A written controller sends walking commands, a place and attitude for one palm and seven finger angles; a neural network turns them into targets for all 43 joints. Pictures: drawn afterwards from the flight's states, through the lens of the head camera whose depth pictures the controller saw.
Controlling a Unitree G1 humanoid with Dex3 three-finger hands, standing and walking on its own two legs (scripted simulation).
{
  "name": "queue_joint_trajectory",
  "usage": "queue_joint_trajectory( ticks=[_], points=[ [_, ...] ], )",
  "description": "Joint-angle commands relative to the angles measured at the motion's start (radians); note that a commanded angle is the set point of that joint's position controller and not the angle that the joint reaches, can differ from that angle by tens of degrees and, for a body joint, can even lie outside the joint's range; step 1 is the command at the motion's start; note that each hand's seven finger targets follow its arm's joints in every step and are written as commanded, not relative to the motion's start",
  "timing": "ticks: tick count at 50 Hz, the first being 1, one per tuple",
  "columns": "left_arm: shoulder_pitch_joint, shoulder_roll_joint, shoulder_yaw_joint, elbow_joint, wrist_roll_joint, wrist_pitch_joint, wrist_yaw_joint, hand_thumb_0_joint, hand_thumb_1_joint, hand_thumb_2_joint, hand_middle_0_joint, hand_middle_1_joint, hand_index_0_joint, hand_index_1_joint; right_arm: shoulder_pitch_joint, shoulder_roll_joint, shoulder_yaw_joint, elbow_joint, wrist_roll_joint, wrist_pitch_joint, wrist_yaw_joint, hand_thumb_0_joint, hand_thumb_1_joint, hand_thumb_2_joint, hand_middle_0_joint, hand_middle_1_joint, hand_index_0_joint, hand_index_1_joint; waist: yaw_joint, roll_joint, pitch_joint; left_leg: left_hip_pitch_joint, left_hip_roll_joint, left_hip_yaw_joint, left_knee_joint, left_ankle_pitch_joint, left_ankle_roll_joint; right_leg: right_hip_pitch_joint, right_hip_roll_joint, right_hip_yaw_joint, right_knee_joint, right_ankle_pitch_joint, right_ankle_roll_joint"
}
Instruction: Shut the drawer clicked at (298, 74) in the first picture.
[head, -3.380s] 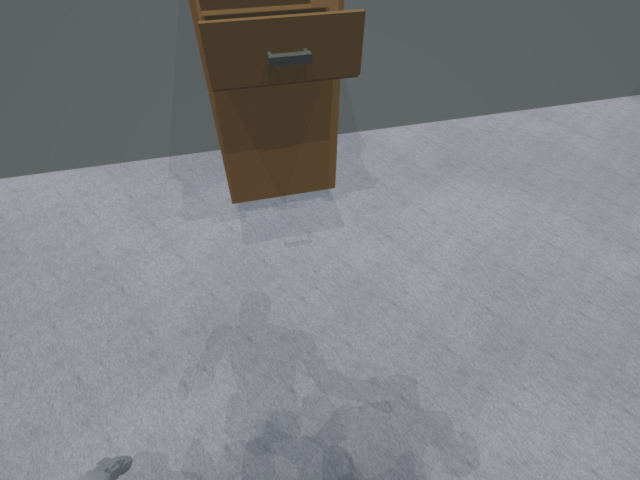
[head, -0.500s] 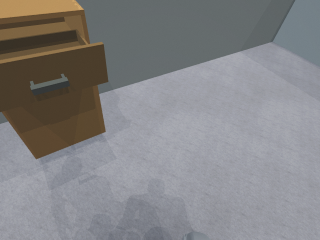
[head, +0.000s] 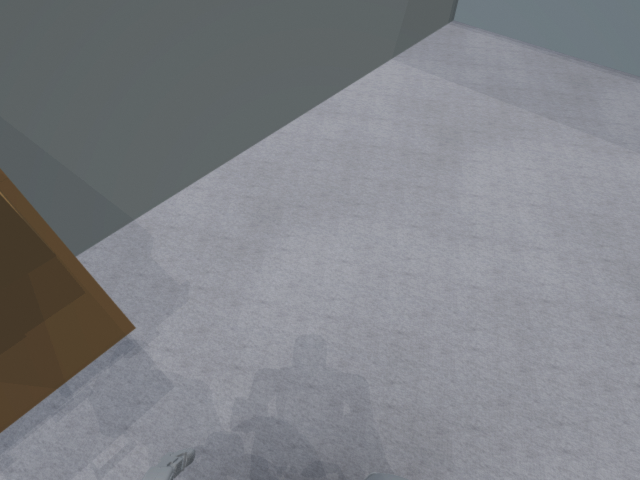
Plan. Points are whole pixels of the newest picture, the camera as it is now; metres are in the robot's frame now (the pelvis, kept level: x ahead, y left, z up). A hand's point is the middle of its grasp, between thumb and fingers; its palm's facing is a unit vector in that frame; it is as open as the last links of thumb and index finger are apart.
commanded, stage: turn to face it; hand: left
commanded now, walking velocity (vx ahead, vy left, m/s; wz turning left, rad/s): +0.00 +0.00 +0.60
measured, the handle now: out of the picture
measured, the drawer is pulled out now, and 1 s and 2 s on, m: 0.29 0.29 0.29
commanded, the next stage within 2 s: take the last steps up to it in 1.34 s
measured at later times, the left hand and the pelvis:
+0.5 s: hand out of the picture +0.04 +0.23 -0.18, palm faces +0.34 -0.91 -0.22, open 7.3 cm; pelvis +0.06 +0.03 +0.00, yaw +17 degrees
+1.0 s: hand out of the picture +0.06 +0.18 -0.12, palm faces +0.56 -0.78 -0.29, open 7.4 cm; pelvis +0.08 -0.04 +0.02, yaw +35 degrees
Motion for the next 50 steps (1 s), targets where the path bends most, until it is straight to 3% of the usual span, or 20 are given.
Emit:
queue_joint_trajectory(
  ticks=[1, 7, 15, 18, 20, 21, 22, 23, 24, 27, 30, 36, 40, 41, 42, 43, 45, 46, 47, 50],
  points=[
    [0.087, 0.095, 0.009, -0.004, 0.005, -0.014, 0.024, 0.0, 0.9, 0.9, -0.2, -0.3, -0.2, -0.3, 0.137, -0.021, 0.0, -0.013, -0.005, 0.018, -0.003, 0.0, -0.9, -0.9, 0.2, 0.3, 0.2, 0.3, -0.016, -0.054, -0.064, -0.074, 0.016, -0.085, -0.041, 0.107, 0.005, 0.034, -0.316, 0.134, -0.338, 0.68, 0.004],
    [0.1, 0.084, 0.014, -0.025, 0.003, 0.009, 0.024, 0.0, 0.9, 0.9, -0.2, -0.3, -0.2, -0.3, 0.011, -0.059, -0.011, -0.072, -0.01, 0.045, 0.011, 0.0, -0.9, -0.9, 0.2, 0.3, 0.2, 0.3, 0.012, -0.122, -0.05, -0.169, 0.004, -0.044, -0.154, 0.15, -0.023, 0.082, -0.327, 0.064, -0.372, 0.469, -0.011],
    [0.156, 0.157, 0.04, -0.049, 0.014, 0.038, 0.033, 0.0, 0.9, 0.9, -0.2, -0.3, -0.2, -0.3, -0.21, -0.094, -0.013, -0.183, -0.013, 0.044, 0.038, 0.0, -0.9, -0.9, 0.2, 0.3, 0.2, 0.3, 0.08, -0.138, -0.043, -0.183, -0.012, 0.036, -0.455, 0.063, -0.016, 0.255, -0.394, 0.023, -0.275, 0.479, -0.025],
    [0.161, 0.191, 0.051, -0.057, 0.015, 0.047, 0.032, 0.0, 0.9, 0.9, -0.2, -0.3, -0.2, -0.3, -0.222, -0.108, -0.017, -0.209, -0.012, 0.042, 0.043, 0.0, -0.9, -0.9, 0.2, 0.3, 0.2, 0.3, 0.083, -0.135, -0.064, -0.111, -0.024, 0.061, -0.55, 0.044, 0.006, 0.259, -0.422, 0.013, -0.211, 0.472, -0.013],
    [0.15, 0.204, 0.056, -0.064, 0.01, 0.051, 0.028, 0.0, 0.9, 0.9, -0.2, -0.3, -0.2, -0.3, -0.171, -0.134, -0.027, -0.213, -0.016, 0.041, 0.043, 0.0, -0.9, -0.9, 0.2, 0.3, 0.2, 0.3, 0.047, -0.096, -0.108, 0.005, -0.047, 0.075, -0.663, 0.116, 0.022, 0.229, -0.407, -0.023, -0.095, 0.463, 0.024],
    [0.134, 0.198, 0.056, -0.07, 0.004, 0.055, 0.026, 0.0, 0.9, 0.9, -0.2, -0.3, -0.2, -0.3, -0.092, -0.17, -0.039, -0.201, -0.018, 0.035, 0.042, 0.0, -0.9, -0.9, 0.2, 0.3, 0.2, 0.3, 0.002, -0.003, -0.15, 0.14, -0.031, 0.021, -0.784, 0.265, 0.044, 0.153, -0.369, -0.059, 0.061, 0.38, 0.072],
    [0.129, 0.155, 0.054, -0.109, -0.007, 0.058, 0.019, 0.0, 0.9, 0.9, -0.2, -0.3, -0.2, -0.3, -0.022, -0.274, -0.061, -0.201, -0.026, 0.024, 0.036, 0.0, -0.9, -0.9, 0.2, 0.3, 0.2, 0.3, -0.026, 0.268, -0.182, 0.276, 0.185, -0.317, -0.904, 0.62, 0.166, -0.074, -0.227, -0.104, 0.296, 0.013, 0.17],
    [0.046, 0.128, 0.036, -0.168, -0.001, 0.058, 0.021, 0.0, 0.9, 0.9, -0.2, -0.3, -0.2, -0.3, 0.028, -0.329, -0.07, -0.184, -0.014, 0.023, 0.025, 0.0, -0.9, -0.9, 0.2, 0.3, 0.2, 0.3, -0.05, 0.321, -0.173, 0.324, 0.339, -0.512, -0.951, 0.956, 0.297, -0.241, -0.127, 0.009, 0.495, -0.44, 0.208],
    [0.03, 0.147, 0.039, -0.178, 0.006, 0.067, 0.022, 0.0, 0.9, 0.9, -0.2, -0.3, -0.2, -0.3, 0.008, -0.33, -0.068, -0.176, -0.012, 0.023, 0.022, 0.0, -0.9, -0.9, 0.2, 0.3, 0.2, 0.3, -0.026, 0.169, -0.18, 0.304, 0.338, -0.423, -0.938, 0.803, 0.307, -0.243, -0.149, 0.116, 0.547, -0.41, 0.193],
    [0.054, 0.142, 0.054, -0.132, 0.008, 0.074, 0.011, 0.0, 0.9, 0.9, -0.2, -0.3, -0.2, -0.3, -0.176, -0.276, -0.053, -0.232, -0.014, 0.014, 0.013, 0.0, -0.9, -0.9, 0.2, 0.3, 0.2, 0.3, 0.033, 0.118, -0.154, 0.183, 0.183, -0.298, -0.953, 0.555, 0.211, -0.228, -0.149, 0.162, 0.55, -0.201, 0.2],
    [0.104, 0.14, 0.053, -0.113, 0.004, 0.083, 0.008, 0.0, 0.9, 0.9, -0.2, -0.3, -0.2, -0.3, -0.212, -0.278, -0.054, -0.244, -0.009, 0.013, 0.017, 0.0, -0.9, -0.9, 0.2, 0.3, 0.2, 0.3, 0.048, 0.115, -0.157, 0.142, 0.106, -0.237, -0.975, 0.463, 0.182, -0.16, -0.124, 0.156, 0.459, -0.135, 0.21],
    [0.061, 0.136, 0.047, -0.146, 0.001, 0.083, 0.016, 0.0, 0.9, 0.9, -0.2, -0.3, -0.2, -0.3, -0.199, -0.297, -0.072, -0.241, -0.015, 0.032, 0.026, 0.0, -0.9, -0.9, 0.2, 0.3, 0.2, 0.3, 0.025, 0.153, -0.131, 0.109, 0.094, -0.326, -0.966, 0.383, 0.2, -0.061, -0.079, 0.143, 0.181, -0.192, 0.212],
    [0.19, 0.162, 0.054, -0.127, -0.005, 0.065, 0.022, 0.0, 0.9, 0.9, -0.2, -0.3, -0.2, -0.3, -0.262, -0.294, -0.082, -0.271, -0.007, 0.042, 0.031, 0.0, -0.9, -0.9, 0.2, 0.3, 0.2, 0.3, 0.091, 0.128, -0.167, -0.022, 0.016, -0.325, -0.825, 0.382, 0.131, 0.211, -0.058, 0.128, -0.187, 0.016, 0.2],
    [0.224, 0.243, 0.065, -0.127, 0.009, 0.053, 0.029, 0.0, 0.9, 0.9, -0.2, -0.3, -0.2, -0.3, -0.258, -0.241, -0.075, -0.286, 0.003, 0.044, 0.038, 0.0, -0.9, -0.9, 0.2, 0.3, 0.2, 0.3, 0.11, -0.051, -0.179, -0.174, -0.074, -0.237, -0.664, 0.21, 0.063, 0.345, -0.22, 0.284, -0.343, -0.017, 0.159],
    [0.214, 0.345, 0.083, -0.142, 0.023, 0.051, 0.034, 0.0, 0.9, 0.9, -0.2, -0.3, -0.2, -0.3, -0.27, -0.168, -0.06, -0.321, -0.001, 0.043, 0.04, 0.0, -0.9, -0.9, 0.2, 0.3, 0.2, 0.3, 0.119, -0.357, -0.125, -0.341, -0.199, -0.079, -0.401, -0.138, -0.011, 0.333, -0.498, 0.552, -0.41, 0.053, 0.046],
    [0.195, 0.332, 0.074, -0.157, 0.016, 0.055, 0.037, 0.0, 0.9, 0.9, -0.2, -0.3, -0.2, -0.3, -0.294, -0.223, -0.072, -0.325, -0.011, 0.047, 0.04, 0.0, -0.9, -0.9, 0.2, 0.3, 0.2, 0.3, 0.118, -0.263, -0.114, -0.299, -0.141, -0.145, -0.223, -0.159, 0.006, 0.191, -0.538, 0.529, -0.4, 0.075, -0.014],
    [0.06, 0.257, 0.058, -0.182, 0.013, 0.051, 0.037, 0.0, 0.9, 0.9, -0.2, -0.3, -0.2, -0.3, -0.256, -0.22, -0.079, -0.281, -0.017, 0.067, 0.051, 0.0, -0.9, -0.9, 0.2, 0.3, 0.2, 0.3, 0.046, -0.223, -0.026, -0.282, -0.105, -0.148, -0.072, -0.017, 0.002, 0.068, -0.423, 0.383, -0.409, -0.036, 0.019],
    [0.021, 0.229, 0.049, -0.192, 0.014, 0.052, 0.037, 0.0, 0.9, 0.9, -0.2, -0.3, -0.2, -0.3, -0.228, -0.216, -0.077, -0.266, -0.018, 0.069, 0.056, 0.0, -0.9, -0.9, 0.2, 0.3, 0.2, 0.3, 0.019, -0.189, -0.018, -0.275, -0.092, -0.124, -0.048, 0.03, -0.008, 0.073, -0.384, 0.303, -0.374, 0.047, 0.031],
    [0.019, 0.212, 0.041, -0.193, 0.014, 0.046, 0.034, 0.0, 0.9, 0.9, -0.2, -0.3, -0.2, -0.3, -0.212, -0.205, -0.071, -0.254, -0.018, 0.068, 0.06, 0.0, -0.9, -0.9, 0.2, 0.3, 0.2, 0.3, 0.016, -0.189, -0.006, -0.274, -0.094, -0.1, -0.051, 0.064, -0.019, 0.096, -0.352, 0.219, -0.347, 0.136, 0.04],
    [0.113, 0.216, 0.04, -0.17, 0.015, 0.043, 0.035, 0.0, 0.9, 0.9, -0.2, -0.3, -0.2, -0.3, -0.25, -0.192, -0.059, -0.26, -0.012, 0.067, 0.06, 0.0, -0.9, -0.9, 0.2, 0.3, 0.2, 0.3, 0.061, -0.193, -0.052, -0.264, -0.095, -0.057, -0.168, 0.049, -0.038, 0.227, -0.351, 0.155, -0.304, 0.309, 0.025]
  ],
)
